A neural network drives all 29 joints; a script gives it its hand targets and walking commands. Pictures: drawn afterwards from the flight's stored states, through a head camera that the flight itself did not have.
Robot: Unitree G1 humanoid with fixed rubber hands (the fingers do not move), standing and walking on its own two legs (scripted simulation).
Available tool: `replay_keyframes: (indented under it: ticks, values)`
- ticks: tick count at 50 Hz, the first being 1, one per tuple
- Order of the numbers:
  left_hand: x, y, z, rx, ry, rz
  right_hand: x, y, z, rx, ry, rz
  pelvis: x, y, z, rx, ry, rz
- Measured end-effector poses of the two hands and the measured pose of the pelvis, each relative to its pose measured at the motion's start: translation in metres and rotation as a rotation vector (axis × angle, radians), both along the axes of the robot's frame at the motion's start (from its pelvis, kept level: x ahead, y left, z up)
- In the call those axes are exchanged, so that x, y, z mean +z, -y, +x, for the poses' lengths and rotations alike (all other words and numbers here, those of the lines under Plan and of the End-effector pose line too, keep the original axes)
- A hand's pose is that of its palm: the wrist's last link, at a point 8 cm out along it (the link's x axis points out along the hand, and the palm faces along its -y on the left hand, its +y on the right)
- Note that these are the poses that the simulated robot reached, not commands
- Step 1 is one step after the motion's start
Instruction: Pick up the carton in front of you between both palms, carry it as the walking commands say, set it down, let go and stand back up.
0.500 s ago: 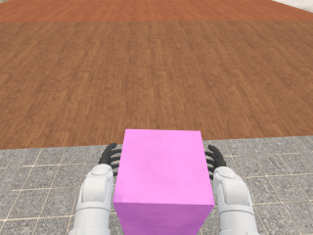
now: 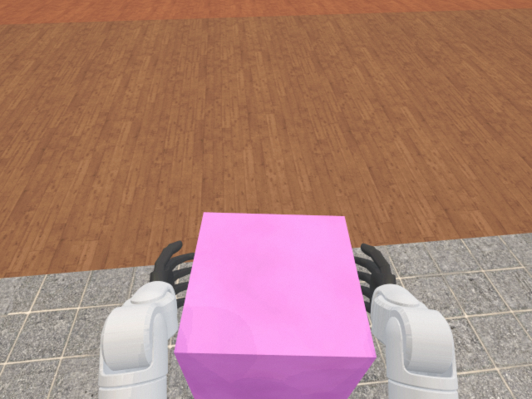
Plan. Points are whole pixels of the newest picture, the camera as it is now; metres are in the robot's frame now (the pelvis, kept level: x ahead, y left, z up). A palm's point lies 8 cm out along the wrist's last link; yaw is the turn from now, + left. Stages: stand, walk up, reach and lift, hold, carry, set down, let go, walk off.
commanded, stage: carry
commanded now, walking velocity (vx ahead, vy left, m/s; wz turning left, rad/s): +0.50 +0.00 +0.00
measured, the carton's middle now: (270, 317) +0.26 +0.01 +0.01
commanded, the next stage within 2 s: none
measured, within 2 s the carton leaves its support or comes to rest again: neither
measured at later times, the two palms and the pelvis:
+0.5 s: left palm (216, 157) +0.56 +0.12 +0.10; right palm (360, 155) +0.58 -0.18 +0.09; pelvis +0.30 -0.05 +0.01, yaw +3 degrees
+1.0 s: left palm (221, 88) +0.90 +0.15 +0.08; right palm (327, 87) +0.90 -0.15 +0.09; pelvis +0.64 +0.00 +0.01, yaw +0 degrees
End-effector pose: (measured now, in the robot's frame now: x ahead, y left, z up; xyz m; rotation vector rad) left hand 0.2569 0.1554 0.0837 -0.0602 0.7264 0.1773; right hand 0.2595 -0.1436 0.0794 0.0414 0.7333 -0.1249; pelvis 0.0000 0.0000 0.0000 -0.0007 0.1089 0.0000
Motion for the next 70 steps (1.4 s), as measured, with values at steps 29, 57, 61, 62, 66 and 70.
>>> replay_keyframes:
  ticks: [29,57,61,62,66,70]
  values:
    - [0.013,0.029,0.359,0.038,0.056,0.023,0.009,0.029,0.372,0.037,0.057,0.021,0.002,0.038,0.359,0.041,0.023,0.029]
    - [0.026,0.019,0.763,0.008,0.169,0.007,0.028,0.018,0.767,-0.007,0.168,0.016,-0.015,0.020,0.744,0.023,0.052,0.001]
    - [0.037,0.029,0.842,0.009,0.187,0.063,0.031,0.029,0.854,0.050,0.190,-0.002,-0.029,0.035,0.795,0.030,0.062,-0.011]
    - [0.038,0.030,0.859,0.010,0.165,0.070,0.033,0.030,0.874,0.064,0.169,-0.008,-0.027,0.037,0.804,0.032,0.059,-0.006]
    - [0.046,0.031,0.921,0.014,0.087,0.079,0.045,0.031,0.942,0.084,0.094,-0.010,-0.014,0.045,0.842,0.032,0.042,0.001]
    - [0.062,0.031,0.985,0.018,0.077,0.069,0.062,0.030,1.006,0.081,0.083,-0.009,-0.004,0.047,0.885,0.024,0.025,0.010]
